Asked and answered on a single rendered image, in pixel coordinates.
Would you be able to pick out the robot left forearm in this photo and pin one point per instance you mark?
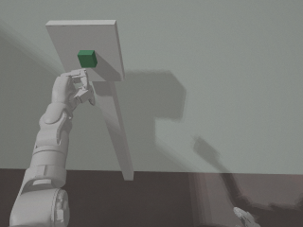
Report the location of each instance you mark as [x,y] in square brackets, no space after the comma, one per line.
[47,166]

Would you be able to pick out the left robot hand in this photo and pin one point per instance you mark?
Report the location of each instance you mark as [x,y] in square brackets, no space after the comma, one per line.
[64,91]

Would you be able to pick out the panel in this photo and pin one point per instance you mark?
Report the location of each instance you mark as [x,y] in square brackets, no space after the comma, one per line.
[71,36]

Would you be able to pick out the button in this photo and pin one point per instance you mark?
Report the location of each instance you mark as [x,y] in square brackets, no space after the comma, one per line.
[87,58]

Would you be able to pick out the right robot hand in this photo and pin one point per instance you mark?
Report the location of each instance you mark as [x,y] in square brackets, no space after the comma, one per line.
[246,219]

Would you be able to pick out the robot left upper arm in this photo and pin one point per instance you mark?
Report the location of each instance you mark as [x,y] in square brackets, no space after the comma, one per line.
[42,208]

